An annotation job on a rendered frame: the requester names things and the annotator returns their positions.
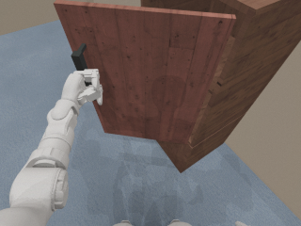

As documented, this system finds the left robot upper arm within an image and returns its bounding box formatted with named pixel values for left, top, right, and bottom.
left=0, top=167, right=69, bottom=226

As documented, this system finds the handle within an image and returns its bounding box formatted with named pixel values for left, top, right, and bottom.
left=71, top=43, right=96, bottom=101

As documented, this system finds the robot left forearm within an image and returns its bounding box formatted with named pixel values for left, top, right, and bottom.
left=9, top=99, right=80, bottom=206

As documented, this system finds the robot shin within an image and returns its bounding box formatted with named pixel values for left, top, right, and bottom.
left=121, top=220, right=132, bottom=225
left=169, top=219, right=180, bottom=225

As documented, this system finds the cupboard door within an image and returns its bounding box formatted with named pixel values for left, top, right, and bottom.
left=53, top=0, right=236, bottom=145

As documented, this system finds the robot left hand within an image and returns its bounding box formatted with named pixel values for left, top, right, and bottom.
left=61, top=69, right=103, bottom=109

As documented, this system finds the robot left shin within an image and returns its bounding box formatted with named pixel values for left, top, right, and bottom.
left=121, top=220, right=132, bottom=225

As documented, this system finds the robot right shin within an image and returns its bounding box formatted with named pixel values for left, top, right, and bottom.
left=169, top=219, right=180, bottom=225

